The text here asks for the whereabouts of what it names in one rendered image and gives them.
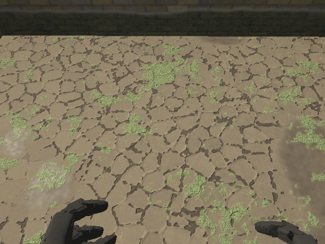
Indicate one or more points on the robot left hand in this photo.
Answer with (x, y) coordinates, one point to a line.
(61, 229)

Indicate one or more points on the robot right hand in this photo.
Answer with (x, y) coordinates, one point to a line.
(285, 231)

